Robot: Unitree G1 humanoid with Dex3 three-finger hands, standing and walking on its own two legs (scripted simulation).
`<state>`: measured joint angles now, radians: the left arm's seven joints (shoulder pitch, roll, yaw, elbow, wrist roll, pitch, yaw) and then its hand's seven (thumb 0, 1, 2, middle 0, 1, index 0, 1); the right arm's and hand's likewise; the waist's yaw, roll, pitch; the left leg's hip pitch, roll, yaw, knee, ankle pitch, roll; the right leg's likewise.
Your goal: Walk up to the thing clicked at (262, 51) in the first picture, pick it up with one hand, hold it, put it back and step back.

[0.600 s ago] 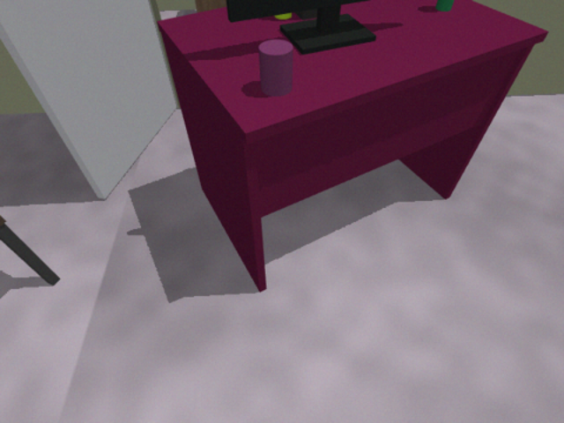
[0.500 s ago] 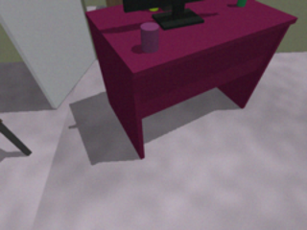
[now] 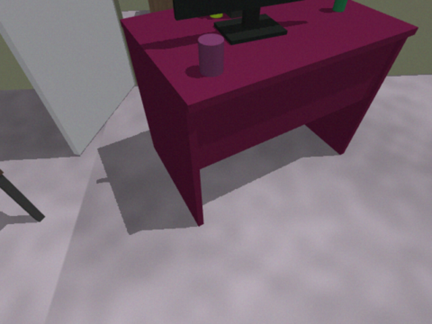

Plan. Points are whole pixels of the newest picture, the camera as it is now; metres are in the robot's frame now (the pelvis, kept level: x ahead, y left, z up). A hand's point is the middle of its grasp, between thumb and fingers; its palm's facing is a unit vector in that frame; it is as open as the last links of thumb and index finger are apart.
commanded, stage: stand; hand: right
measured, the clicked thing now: (213, 53) +0.87 -0.01 +0.06
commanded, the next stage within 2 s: walk up in 0.52 s
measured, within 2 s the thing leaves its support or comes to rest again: neither
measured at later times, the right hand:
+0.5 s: hand out of the picture +0.07 -0.25 -0.16, palm faces -0.04 +0.94 -0.34, open 7.4 cm
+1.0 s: hand (298, 299) +0.19 -0.17 -0.15, palm faces -0.15 +0.90 -0.42, open 7.4 cm
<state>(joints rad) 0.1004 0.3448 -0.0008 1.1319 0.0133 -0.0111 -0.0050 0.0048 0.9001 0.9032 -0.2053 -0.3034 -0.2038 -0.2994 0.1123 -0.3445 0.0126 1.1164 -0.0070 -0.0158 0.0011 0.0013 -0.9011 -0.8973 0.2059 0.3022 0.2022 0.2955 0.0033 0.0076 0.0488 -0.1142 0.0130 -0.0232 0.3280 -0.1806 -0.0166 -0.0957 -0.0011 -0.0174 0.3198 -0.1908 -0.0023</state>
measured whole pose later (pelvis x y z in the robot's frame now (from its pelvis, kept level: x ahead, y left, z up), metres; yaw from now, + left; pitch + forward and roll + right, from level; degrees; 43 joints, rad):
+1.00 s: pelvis +0.11 +0.10 -0.02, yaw +11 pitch -3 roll +0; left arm 0.25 0.45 0.07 0.93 0.02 0.00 -0.05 0.01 0.90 0.90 -0.20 -0.30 -0.20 -0.30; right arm 0.33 -0.37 -0.08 0.89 -0.02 -0.06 0.05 0.00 -0.90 -0.90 0.21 0.30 0.20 0.30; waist -0.02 -0.07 0.10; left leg -0.30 0.01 0.04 0.64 -0.28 0.03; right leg -0.36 -0.07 -0.01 1.14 -0.45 -0.05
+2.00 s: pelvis +0.31 +0.03 -0.04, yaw +20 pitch -2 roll -1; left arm 0.20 0.39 0.03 0.91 0.00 0.00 0.00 0.01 0.90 0.90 -0.21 -0.30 -0.20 -0.30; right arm 0.15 -0.39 -0.02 0.85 -0.01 0.00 0.00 0.00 -0.90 -0.90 0.21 0.30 0.20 0.30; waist 0.03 0.02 0.12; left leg -0.44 0.01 0.00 0.74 -0.28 0.02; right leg -0.28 -0.01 -0.04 0.72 -0.41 -0.02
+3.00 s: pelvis +0.31 +0.05 +0.00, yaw +21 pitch -2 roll +0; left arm 0.12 0.37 -0.01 1.14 0.02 -0.03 0.00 0.01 0.90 0.90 -0.21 -0.30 -0.20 -0.30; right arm 0.08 -0.35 -0.02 1.12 0.00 0.00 0.02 0.00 -0.90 -0.90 0.21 0.30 0.20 0.30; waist 0.01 0.02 0.04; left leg -0.19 0.00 -0.01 0.38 -0.16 0.00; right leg -0.08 -0.05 -0.05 0.34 -0.22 0.04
